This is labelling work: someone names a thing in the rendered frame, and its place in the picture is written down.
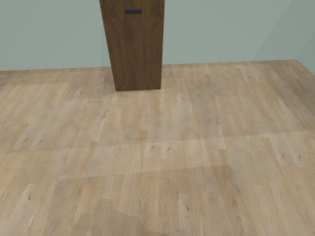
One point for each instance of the drawer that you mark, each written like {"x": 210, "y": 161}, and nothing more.
{"x": 115, "y": 9}

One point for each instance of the cabinet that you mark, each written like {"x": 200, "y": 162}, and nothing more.
{"x": 135, "y": 50}

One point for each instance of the handle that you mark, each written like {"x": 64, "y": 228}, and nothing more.
{"x": 133, "y": 11}

